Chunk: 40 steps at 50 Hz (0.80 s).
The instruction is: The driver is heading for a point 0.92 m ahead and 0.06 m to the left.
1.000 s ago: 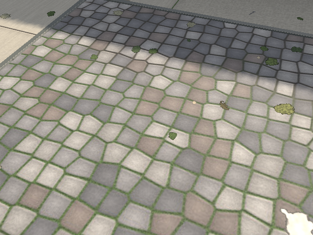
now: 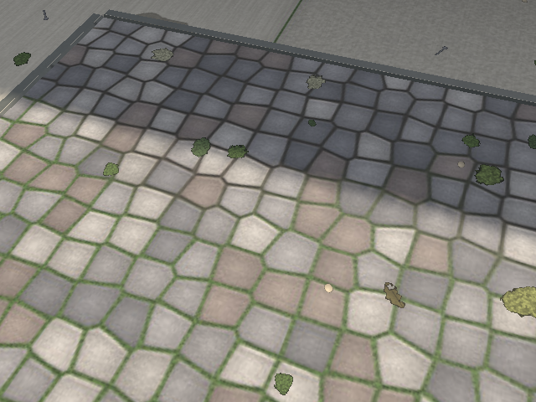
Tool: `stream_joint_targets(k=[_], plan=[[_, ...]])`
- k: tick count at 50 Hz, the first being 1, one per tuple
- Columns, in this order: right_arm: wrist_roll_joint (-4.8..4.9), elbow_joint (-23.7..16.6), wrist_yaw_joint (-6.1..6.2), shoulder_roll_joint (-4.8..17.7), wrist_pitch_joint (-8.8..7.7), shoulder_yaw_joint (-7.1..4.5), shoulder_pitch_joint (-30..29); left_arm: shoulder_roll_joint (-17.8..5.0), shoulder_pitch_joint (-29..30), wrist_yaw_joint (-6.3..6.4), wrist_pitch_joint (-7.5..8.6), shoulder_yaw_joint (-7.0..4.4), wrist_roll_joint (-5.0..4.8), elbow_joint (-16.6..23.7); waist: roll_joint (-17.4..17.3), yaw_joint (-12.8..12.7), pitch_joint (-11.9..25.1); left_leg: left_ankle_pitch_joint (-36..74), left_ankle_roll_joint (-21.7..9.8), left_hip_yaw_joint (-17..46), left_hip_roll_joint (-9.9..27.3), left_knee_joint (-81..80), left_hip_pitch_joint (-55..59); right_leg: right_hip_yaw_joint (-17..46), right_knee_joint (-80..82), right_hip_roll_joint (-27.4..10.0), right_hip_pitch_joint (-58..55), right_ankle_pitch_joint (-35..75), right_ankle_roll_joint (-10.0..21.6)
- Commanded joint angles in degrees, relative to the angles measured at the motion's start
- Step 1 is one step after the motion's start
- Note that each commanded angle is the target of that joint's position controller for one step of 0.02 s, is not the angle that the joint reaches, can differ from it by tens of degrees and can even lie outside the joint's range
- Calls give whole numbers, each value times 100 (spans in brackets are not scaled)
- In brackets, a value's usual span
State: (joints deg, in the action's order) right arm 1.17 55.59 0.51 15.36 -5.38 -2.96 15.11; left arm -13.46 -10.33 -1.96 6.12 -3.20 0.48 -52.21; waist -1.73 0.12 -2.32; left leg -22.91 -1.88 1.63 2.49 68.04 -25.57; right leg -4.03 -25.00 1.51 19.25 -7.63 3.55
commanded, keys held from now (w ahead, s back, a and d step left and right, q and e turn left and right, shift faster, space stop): no key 1.00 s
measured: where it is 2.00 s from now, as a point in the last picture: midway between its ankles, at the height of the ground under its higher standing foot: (274, 392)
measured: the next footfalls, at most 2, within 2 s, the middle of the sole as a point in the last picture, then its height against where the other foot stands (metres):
left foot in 0.28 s outside the picture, level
right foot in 1.86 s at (322, 342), level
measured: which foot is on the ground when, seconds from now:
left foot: up 0.00-0.26, down 0.28-1.00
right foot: down 0.00-1.00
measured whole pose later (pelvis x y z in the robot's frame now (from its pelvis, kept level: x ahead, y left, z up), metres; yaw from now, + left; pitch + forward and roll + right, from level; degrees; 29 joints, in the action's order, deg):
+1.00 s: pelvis +0.12 +0.03 -0.01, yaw +0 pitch -1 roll +0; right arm 0.2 61.0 1.7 11.3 0.8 -3.3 5.4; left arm -9.7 -17.8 2.6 0.7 -1.5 0.4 -64.2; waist -0.3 -0.7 -2.2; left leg -10.6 -1.7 -1.4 -0.5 30.5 -18.9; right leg -3.3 -29.6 -1.3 6.8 -21.7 -0.4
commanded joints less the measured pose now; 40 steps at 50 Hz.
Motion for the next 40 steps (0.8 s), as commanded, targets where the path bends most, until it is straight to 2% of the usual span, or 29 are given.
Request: stream_joint_targets(k=[1, 4, 7, 11, 13, 14, 15, 16, 17, 18, 20, 22, 25, 28, 34, 40], plan=[[-30, -118, 69, 194, 116, -102, 600, -498, -102, 15, 80, -59, 76, 107, 533, 250, 671, 378, 97, 145, 375, -297, -312, 1086, 1006, -1490, -856, 3889, 984], [-108, -276, 100, 110, 203, -75, 220, -675, -17, 150, 36, -75, 76, 13, 593, 314, 636, 1031, 238, 61, 359, -1519, -237, 594, 1061, -1330, -690, 4279, 977], [-111, -361, 83, 98, 246, -39, -288, -809, -119, 225, -66, -91, 39, -83, 647, 117, 744, 1796, 270, -85, 228, -2619, 165, 343, 1051, -1196, -752, 3956, 842], [-106, -413, 75, 258, 302, -81, -653, -767, -249, 242, -184, -73, -10, -286, 679, -7, 613, 1772, 188, -49, 143, -3308, 353, 557, 882, -1336, -979, 2995, 819], [-161, -349, 64, 287, 278, -111, -555, -686, -119, 265, -239, -48, -98, -325, 592, 159, 565, 2102, 29, -130, 59, -4033, 788, 609, 517, -1226, -934, 2206, 628], [-211, -293, 74, 442, 264, -160, -462, -592, -322, 268, -246, -24, -106, -390, 373, 162, 594, 2997, -79, -9, 139, -4454, 1195, 600, 273, -986, -876, 1604, 386], [-232, -270, 106, 751, 258, -225, -383, -474, -632, 275, -226, 3, 7, -414, -43, -56, 777, 4499, -223, 367, 555, -4284, 1801, 440, -81, -628, -621, 715, 140], [-209, -257, 134, 791, 302, -219, -504, -268, -1309, 275, -218, 29, 58, -587, -659, -468, 987, 4823, -669, 700, 939, -4030, 2392, 273, -166, -294, -101, -635, -95], [-159, -202, 106, 412, 343, -150, -532, -197, -1176, 323, -275, 62, 35, -609, -782, -322, 975, 4045, -858, 879, 1005, -4152, 2176, 187, -211, -252, -128, -1124, -239], [-126, -202, 70, 271, 367, -125, -694, -325, -880, 358, -363, 44, 4, -553, -645, -274, 778, 3235, -774, 894, 863, -4291, 1787, 206, -88, -268, -256, -1066, -283], [-137, -274, 30, 286, 367, -119, -1012, -522, -631, 410, -523, -4, -20, -568, -386, -233, 527, 2727, -485, 566, 522, -4277, 1386, 206, 30, -294, -404, -888, -262], [-115, -183, 30, 348, 330, -143, -956, -498, -671, 414, -584, 1, -5, -625, -297, -213, 582, 2902, -391, 414, 393, -4171, 1427, 249, 65, -354, -545, -663, -227], [-97, -58, 59, 305, 327, -140, -872, -460, -654, 401, -560, 3, -25, -715, -92, -137, 692, 3467, -421, 299, 318, -3948, 1681, 266, 25, -406, -611, -249, -250], [-96, 7, 82, 300, 369, -145, -915, -401, -661, 399, -562, 9, -30, -801, 40, -114, 683, 3544, -461, 257, 287, -3874, 1764, 249, -7, -414, -612, -163, -282], [-91, 97, 95, 251, 469, -147, -1046, -316, -793, 429, -600, 35, -19, -968, 133, -113, 418, 2910, -413, 188, 198, -3956, 1632, 228, 42, -424, -525, -486, -294], [-96, 189, 116, 207, 530, -140, -1104, -262, -930, 456, -571, 63, -11, -1070, 141, -89, 203, 2302, -329, 135, 113, -4064, 1582, 231, 142, -448, -357, -846, -288]])
Keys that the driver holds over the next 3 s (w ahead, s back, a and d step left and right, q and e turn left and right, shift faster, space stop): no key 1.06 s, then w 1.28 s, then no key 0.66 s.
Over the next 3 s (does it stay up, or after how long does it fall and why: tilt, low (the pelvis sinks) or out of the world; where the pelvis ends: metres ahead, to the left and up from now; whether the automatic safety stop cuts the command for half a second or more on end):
stays up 0.88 0.06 0.00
